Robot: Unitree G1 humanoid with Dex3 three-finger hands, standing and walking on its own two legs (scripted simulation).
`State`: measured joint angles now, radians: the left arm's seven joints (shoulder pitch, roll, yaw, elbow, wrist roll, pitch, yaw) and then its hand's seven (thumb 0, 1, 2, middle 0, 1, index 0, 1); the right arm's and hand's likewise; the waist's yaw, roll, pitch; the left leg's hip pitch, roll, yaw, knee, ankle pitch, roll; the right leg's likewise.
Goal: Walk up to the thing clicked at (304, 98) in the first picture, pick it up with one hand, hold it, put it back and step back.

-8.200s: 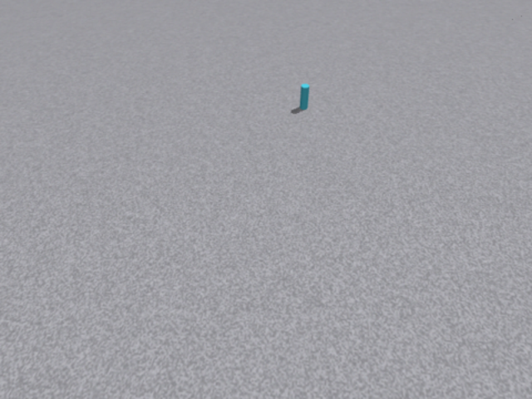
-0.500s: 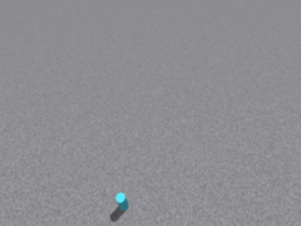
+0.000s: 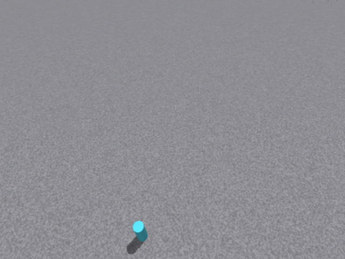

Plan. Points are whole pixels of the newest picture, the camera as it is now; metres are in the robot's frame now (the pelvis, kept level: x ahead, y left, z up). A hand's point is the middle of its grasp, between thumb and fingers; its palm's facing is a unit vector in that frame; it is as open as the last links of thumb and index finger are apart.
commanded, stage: stand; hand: left
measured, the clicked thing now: (140, 231) +0.39 +0.22 -0.70
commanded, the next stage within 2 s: go down in 0.76 s
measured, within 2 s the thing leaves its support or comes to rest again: neither
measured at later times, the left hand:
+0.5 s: hand out of the picture +0.07 +0.25 -0.16, palm faces -0.02 -0.94 -0.34, open 7.4 cm
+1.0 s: hand out of the picture +0.12 +0.25 -0.16, palm faces +0.06 -0.95 -0.32, open 8.7 cm
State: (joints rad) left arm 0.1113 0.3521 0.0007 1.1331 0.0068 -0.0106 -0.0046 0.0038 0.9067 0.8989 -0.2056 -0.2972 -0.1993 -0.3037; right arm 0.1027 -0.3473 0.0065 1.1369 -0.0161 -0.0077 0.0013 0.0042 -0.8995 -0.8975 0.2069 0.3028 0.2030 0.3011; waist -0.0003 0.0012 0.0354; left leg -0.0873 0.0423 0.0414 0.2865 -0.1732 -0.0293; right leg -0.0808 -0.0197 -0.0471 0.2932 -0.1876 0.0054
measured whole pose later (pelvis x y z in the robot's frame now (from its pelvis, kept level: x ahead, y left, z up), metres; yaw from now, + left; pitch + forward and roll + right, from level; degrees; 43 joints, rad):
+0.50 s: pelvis +0.00 +0.00 +0.00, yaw +0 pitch -2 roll +0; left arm 0.12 0.35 0.00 1.13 0.01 -0.01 -0.01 0.00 0.91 0.90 -0.21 -0.30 -0.20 -0.30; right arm 0.11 -0.35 0.01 1.13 -0.02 -0.01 0.00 0.00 -0.90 -0.90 0.21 0.30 0.20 0.30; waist 0.00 0.00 0.04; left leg -0.08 0.04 0.04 0.29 -0.18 -0.03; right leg -0.08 -0.02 -0.05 0.30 -0.19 0.00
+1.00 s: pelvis -0.01 +0.00 -0.01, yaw +1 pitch +2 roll +0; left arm 0.01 0.32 0.08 1.08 0.00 -0.02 0.00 0.01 0.76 0.75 -0.12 -0.19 -0.12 -0.20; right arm 0.18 -0.32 0.00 0.91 0.04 -0.03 -0.04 0.01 -0.94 -0.91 0.20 0.30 0.20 0.30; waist -0.01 0.00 0.06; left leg -0.24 0.04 0.02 0.42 -0.21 -0.02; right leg -0.22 -0.02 -0.06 0.42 -0.23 0.00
